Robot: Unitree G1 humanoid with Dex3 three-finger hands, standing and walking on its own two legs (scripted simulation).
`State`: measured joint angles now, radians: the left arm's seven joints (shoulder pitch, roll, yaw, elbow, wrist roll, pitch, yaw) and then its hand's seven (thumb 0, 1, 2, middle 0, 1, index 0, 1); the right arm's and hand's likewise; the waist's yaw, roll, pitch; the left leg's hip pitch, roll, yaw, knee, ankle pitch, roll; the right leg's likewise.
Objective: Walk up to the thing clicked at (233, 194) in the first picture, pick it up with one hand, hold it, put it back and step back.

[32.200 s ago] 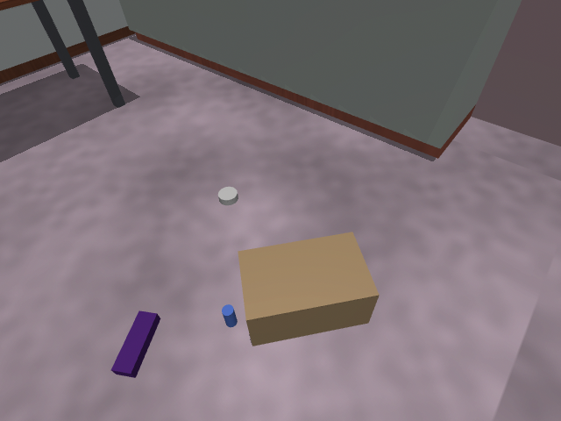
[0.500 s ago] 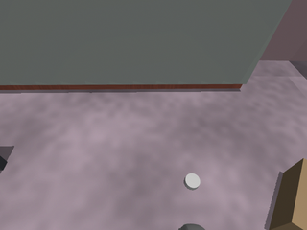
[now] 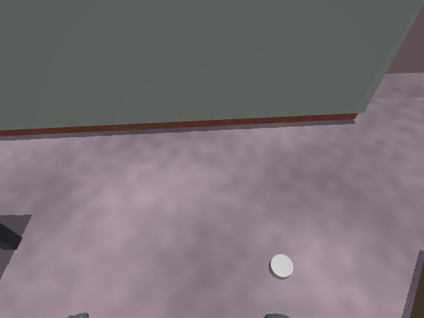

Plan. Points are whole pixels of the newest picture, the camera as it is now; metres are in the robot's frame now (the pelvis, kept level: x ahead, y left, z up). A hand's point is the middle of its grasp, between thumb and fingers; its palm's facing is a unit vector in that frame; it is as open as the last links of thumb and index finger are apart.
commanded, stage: walk up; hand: right
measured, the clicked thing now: (281, 266) +0.43 -0.26 -0.73
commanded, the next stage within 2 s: stand in 1.26 s
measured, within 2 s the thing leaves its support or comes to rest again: neither
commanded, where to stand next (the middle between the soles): +0.05 -0.01 m, yaw +0 degrees
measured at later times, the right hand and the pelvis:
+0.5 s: hand out of the picture +0.15 -0.25 -0.12, palm faces -0.04 +0.94 -0.34, open 7.4 cm; pelvis +0.03 +0.00 +0.03, yaw +1 degrees
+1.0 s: hand out of the picture +0.12 -0.26 -0.13, palm faces -0.03 +0.94 -0.34, open 7.4 cm; pelvis +0.04 -0.01 +0.03, yaw +1 degrees
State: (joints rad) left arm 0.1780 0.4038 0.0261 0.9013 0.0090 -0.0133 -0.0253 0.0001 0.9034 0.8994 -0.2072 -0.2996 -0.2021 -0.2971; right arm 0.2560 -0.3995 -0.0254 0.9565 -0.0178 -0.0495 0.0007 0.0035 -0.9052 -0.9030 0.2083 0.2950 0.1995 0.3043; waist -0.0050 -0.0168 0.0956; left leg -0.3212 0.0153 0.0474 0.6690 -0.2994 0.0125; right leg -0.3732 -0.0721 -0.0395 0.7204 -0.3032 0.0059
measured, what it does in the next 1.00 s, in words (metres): stands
